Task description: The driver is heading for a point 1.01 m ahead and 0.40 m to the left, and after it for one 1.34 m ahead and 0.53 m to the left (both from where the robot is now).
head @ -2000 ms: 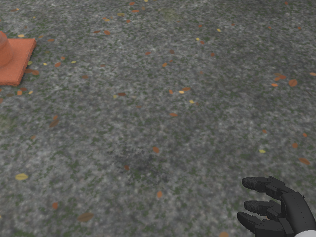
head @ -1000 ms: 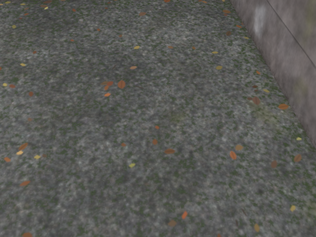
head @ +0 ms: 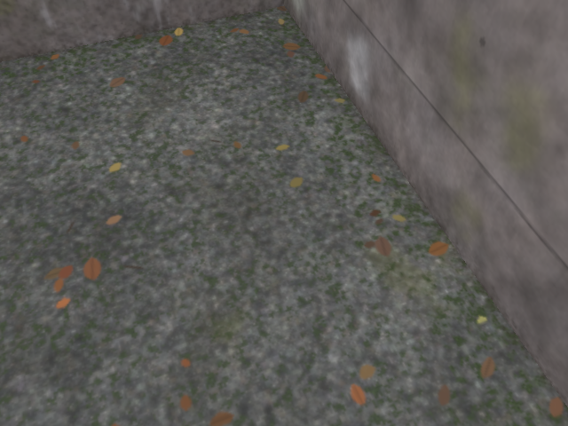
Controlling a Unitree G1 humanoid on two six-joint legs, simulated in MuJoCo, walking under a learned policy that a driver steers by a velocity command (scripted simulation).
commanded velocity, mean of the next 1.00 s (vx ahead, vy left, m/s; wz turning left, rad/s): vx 0.50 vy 0.00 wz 0.42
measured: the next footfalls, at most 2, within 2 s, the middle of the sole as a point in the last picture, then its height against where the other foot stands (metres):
right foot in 0.40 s outside the picture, level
left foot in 0.90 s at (210, 377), level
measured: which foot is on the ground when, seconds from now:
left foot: down 0.00-0.40, up 0.42-0.88, down 0.90-1.00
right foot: up 0.00-0.38, down 0.40-0.92, up 0.94-1.00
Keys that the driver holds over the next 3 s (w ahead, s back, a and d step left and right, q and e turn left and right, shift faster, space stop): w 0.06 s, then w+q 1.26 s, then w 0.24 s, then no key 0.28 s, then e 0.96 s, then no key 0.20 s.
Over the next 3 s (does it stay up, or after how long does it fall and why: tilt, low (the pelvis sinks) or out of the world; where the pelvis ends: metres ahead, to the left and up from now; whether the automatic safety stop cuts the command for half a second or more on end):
stays up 0.91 0.37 0.01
